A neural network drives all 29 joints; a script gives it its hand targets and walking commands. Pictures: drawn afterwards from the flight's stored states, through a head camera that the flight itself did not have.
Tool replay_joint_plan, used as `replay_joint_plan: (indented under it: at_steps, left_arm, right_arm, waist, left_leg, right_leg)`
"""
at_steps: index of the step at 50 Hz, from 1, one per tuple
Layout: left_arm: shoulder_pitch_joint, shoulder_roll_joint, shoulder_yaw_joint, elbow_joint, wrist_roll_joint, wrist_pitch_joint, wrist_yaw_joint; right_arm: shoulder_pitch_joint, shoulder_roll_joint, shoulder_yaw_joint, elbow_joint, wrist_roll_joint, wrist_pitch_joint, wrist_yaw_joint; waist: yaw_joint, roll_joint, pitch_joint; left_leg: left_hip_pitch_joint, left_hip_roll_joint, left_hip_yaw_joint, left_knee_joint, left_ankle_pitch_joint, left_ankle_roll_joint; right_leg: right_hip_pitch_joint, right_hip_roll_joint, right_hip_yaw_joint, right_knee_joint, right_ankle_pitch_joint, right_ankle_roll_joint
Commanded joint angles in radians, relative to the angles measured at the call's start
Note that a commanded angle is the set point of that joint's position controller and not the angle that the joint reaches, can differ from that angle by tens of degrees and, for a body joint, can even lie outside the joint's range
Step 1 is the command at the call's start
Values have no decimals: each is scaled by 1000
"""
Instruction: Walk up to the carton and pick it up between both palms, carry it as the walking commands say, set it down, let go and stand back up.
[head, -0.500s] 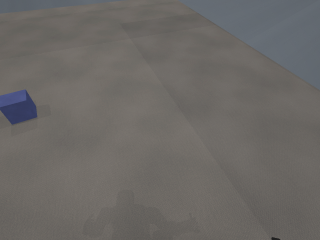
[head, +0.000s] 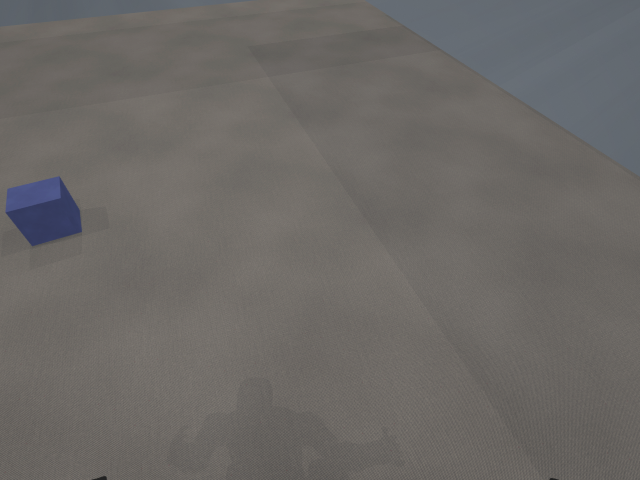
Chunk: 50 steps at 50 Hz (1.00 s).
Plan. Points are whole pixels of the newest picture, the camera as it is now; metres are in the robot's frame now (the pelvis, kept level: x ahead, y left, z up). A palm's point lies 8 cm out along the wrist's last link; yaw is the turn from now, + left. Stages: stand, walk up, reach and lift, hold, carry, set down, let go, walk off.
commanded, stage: walk up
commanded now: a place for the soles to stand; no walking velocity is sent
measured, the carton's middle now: (45, 211) +1.35 +1.19 -0.68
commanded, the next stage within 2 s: none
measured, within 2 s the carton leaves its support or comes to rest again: neither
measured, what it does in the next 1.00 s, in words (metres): walks ahead, turning left: left foot, then right foot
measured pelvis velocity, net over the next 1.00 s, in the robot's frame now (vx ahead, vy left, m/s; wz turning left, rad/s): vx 0.31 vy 0.26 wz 0.61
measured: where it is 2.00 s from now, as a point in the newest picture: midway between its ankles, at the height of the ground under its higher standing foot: (162, 361)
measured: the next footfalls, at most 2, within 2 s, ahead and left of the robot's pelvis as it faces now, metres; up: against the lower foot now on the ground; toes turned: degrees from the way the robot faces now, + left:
left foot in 0.28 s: +0.14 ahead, +0.25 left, +0.00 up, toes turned +18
right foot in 0.54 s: +0.28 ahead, +0.05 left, +0.00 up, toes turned +17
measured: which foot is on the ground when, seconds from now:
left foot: down 0.00-0.00, up 0.02-0.26, down 0.28-0.54, up 0.56-0.90, down 0.92-1.00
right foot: down 0.00-0.28, up 0.30-0.52, down 0.54-0.92, up 0.94-1.00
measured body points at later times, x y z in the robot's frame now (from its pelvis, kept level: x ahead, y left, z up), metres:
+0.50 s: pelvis +0.12 +0.11 -0.02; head +0.13 +0.11 +0.43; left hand +0.14 +0.47 -0.10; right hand +0.31 -0.19 -0.10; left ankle +0.10 +0.23 -0.74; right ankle +0.21 +0.02 -0.73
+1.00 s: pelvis +0.31 +0.26 -0.03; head +0.34 +0.28 +0.42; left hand +0.12 +0.56 -0.11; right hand +0.67 +0.13 -0.08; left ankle +0.31 +0.39 -0.75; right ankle +0.29 +0.06 -0.67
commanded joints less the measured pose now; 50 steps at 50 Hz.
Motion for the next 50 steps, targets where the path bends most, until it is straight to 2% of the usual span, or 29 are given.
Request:
replay_joint_plan:
  at_steps: [1, 2, 4, 8, 11, 13, 14, 15, 16, 17, 18, 20, 24, 26, 27, 28, 29, 30, 31, 34, 38, 41, 43, 45, 46, 47, 48, 49, 50]
  left_arm:
    - [192, 386, 138, -75, 25, -54, 16]
    - [113, 366, 140, -130, 28, -66, 19]
    - [1, 334, 142, -188, 24, -76, 20]
    - [-15, 344, 151, -220, 42, -79, 9]
    - [-29, 366, 154, -226, 47, -67, -2]
    - [-8, 332, 137, -225, 49, -57, -8]
    - [10, 283, 116, -230, 43, -51, -18]
    - [-26, 224, 96, -288, 14, -50, -24]
    - [-57, 269, 91, -305, 1, -52, -24]
    - [-29, 319, 99, -282, -11, -53, -25]
    - [47, 309, 99, -253, -17, -57, -32]
    - [118, 306, 99, -224, -13, -61, -36]
    - [172, 284, 101, -241, -8, -69, -40]
    - [298, 280, 117, -213, 0, -85, -31]
    - [430, 320, 136, -192, 11, -95, -19]
    - [515, 415, 156, -206, 34, -110, -2]
    - [362, 437, 153, -263, 24, -117, 7]
    - [258, 407, 148, -290, 13, -120, 5]
    - [216, 361, 138, -294, 5, -120, 1]
    - [223, 299, 124, -285, 3, -119, -9]
    - [302, 313, 123, -279, 7, -112, -14]
    - [332, 347, 121, -283, 6, -96, -16]
    - [322, 365, 117, -287, 3, -86, -12]
    - [310, 355, 105, -301, -12, -73, -5]
    - [337, 303, 85, -317, -18, -67, -3]
    - [327, 230, 58, -376, -32, -76, -6]
    - [301, 287, 69, -386, -28, -78, 2]
    - [264, 328, 77, -364, -31, -76, 5]
    - [281, 313, 77, -346, -33, -83, -1]
  right_arm:
    - [-245, -189, -72, -238, -27, 13, 78]
    - [-201, -213, -83, -245, -36, 19, 88]
    - [-80, -242, -112, -232, -24, 23, 118]
    - [-86, -189, -108, -272, -7, 26, 162]
    - [-38, -207, -115, -275, 5, 17, 164]
    - [95, -254, -139, -240, -4, 6, 141]
    - [234, -301, -158, -205, -7, 0, 115]
    - [314, -432, -179, -215, -11, -1, 90]
    - [277, -472, -183, -244, 4, -17, 79]
    - [168, -433, -164, -278, 22, -24, 68]
    - [97, -381, -144, -301, 24, -30, 61]
    - [59, -319, -121, -326, 6, -30, 60]
    - [71, -310, -121, -352, -13, -36, 76]
    - [11, -288, -115, -378, -10, -31, 78]
    - [-15, -228, -96, -395, -13, -30, 72]
    - [-47, -141, -69, -425, -5, -40, 64]
    - [12, -207, -89, -398, 0, -38, 51]
    - [58, -279, -113, -354, 5, -43, 50]
    - [96, -287, -121, -321, 6, -47, 55]
    - [101, -246, -111, -291, 2, -42, 79]
    - [-37, -186, -87, -332, 15, -38, 100]
    - [-122, -180, -85, -355, 21, -37, 108]
    - [-105, -182, -93, -349, 18, -35, 105]
    - [47, -210, -117, -310, 0, -39, 87]
    - [223, -263, -147, -266, -15, -42, 69]
    - [322, -387, -184, -267, -16, -47, 41]
    - [289, -417, -186, -302, 20, -57, 27]
    - [207, -369, -170, -316, 46, -62, 20]
    - [161, -312, -147, -324, 52, -63, 18]
  waist:
    - [159, -200, -30]
    - [106, -104, 10]
    - [15, -63, 10]
    - [16, -140, 36]
    - [-7, -141, 14]
    - [-63, -24, -39]
    - [-121, 120, -80]
    - [-175, 440, -43]
    - [-151, 300, -64]
    - [-84, 140, -39]
    - [-27, 119, -33]
    - [2, 155, -6]
    - [18, 185, -13]
    - [94, 107, -60]
    - [173, -41, -84]
    - [229, -303, -48]
    - [126, -130, 20]
    - [65, -27, 42]
    - [34, -24, 46]
    - [36, -124, 69]
    - [73, -143, 57]
    - [94, -141, 38]
    - [67, -142, 21]
    - [-19, -74, -74]
    - [-91, 41, -191]
    - [-153, 286, -256]
    - [-118, 178, -263]
    - [-72, 35, -192]
    - [-37, 43, -141]
  left_leg:
    - [-635, 59, -25, 418, -156, 10]
    - [-650, 143, -92, 536, -119, -16]
    - [-530, 194, -118, 524, -54, -45]
    - [-320, 163, 28, 346, 8, -51]
    - [-141, 108, 152, 248, 2, -29]
    - [69, 35, 194, 188, -85, -7]
    - [207, -6, 171, 122, -174, 26]
    - [268, 240, -422, -194, -494, 176]
    - [174, 352, -741, -342, -680, 284]
    - [98, 346, -651, -292, -629, 277]
    - [19, 293, -503, -237, -514, 243]
    - [-137, 192, -322, -195, -353, 207]
    - [-231, 203, -297, -188, -337, 214]
    - [-407, 138, -224, -32, -393, 156]
    - [-578, 58, -152, 190, -422, 112]
    - [-751, -112, -99, 565, -296, 49]
    - [-781, -61, -208, 706, -160, 17]
    - [-710, 2, -218, 706, -79, 8]
    - [-655, 39, -200, 677, -10, -7]
    - [-543, 83, -103, 527, 60, -43]
    - [-463, 89, -6, 333, 104, -24]
    - [-346, 65, 89, 206, 93, 6]
    - [-231, 33, 132, 161, 80, 30]
    - [38, -29, 164, 86, 42, 58]
    - [303, -32, 93, 94, -16, 95]
    - [530, 247, -378, 21, -135, 210]
    - [447, 402, -673, -124, -39, 298]
    - [349, 370, -533, -91, 33, 288]
    - [245, 316, -418, -81, 153, 267]
  right_leg:
    - [324, -477, 413, -255, -515, -224]
    - [231, -525, 383, -256, -420, -238]
    - [113, -446, 206, -250, -318, -194]
    - [-73, -334, -78, -192, -248, -159]
    - [-159, -301, -139, -98, -355, -146]
    - [-254, -244, -194, 154, -366, -132]
    - [-322, -181, -234, 456, -243, -107]
    - [-662, -17, -238, 804, -433, -34]
    - [-690, -53, 34, 890, -378, -30]
    - [-642, -113, 78, 884, -269, -29]
    - [-561, -137, 59, 808, -235, -17]
    - [-384, -99, 23, 547, -285, 4]
    - [-208, -35, -27, 326, -189, 4]
    - [69, 5, -48, 203, -65, -18]
    - [238, -54, 71, 117, -188, -42]
    - [235, -345, 536, -151, -610, -98]
    - [119, -494, 763, -290, -757, -132]
    - [75, -459, 644, -263, -674, -140]
    - [59, -382, 479, -235, -536, -135]
    - [20, -269, 140, -207, -183, -151]
    - [57, -264, -23, -138, 137, -166]
    - [47, -269, -84, -107, 182, -168]
    - [12, -282, -106, -50, 212, -170]
    - [-71, -242, -183, 230, 371, -158]
    - [-219, -188, -192, 534, 303, -125]
    - [-590, -85, -168, 877, -34, -44]
    - [-676, -53, 2, 965, -253, -31]
    - [-649, -130, 62, 947, -192, -41]
    - [-605, -149, 58, 868, -177, -37]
